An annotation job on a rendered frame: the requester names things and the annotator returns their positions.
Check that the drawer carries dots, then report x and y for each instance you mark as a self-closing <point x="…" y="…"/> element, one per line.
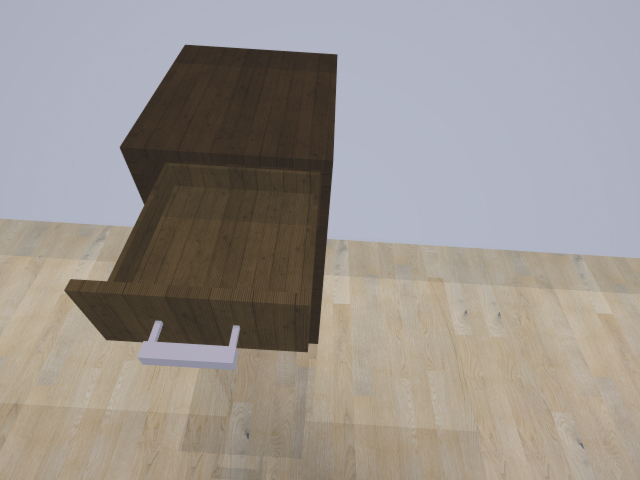
<point x="213" y="247"/>

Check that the handle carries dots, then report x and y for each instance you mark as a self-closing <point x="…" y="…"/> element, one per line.
<point x="189" y="355"/>

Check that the cabinet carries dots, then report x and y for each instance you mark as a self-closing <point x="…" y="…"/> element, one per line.
<point x="247" y="108"/>

